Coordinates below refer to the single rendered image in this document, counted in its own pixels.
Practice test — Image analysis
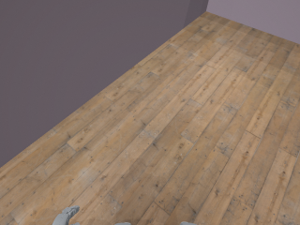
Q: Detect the robot left hand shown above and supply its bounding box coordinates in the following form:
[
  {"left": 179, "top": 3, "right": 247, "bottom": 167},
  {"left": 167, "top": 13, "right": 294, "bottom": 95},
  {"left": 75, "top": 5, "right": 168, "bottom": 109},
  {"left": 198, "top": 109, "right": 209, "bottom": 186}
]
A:
[{"left": 52, "top": 205, "right": 81, "bottom": 225}]

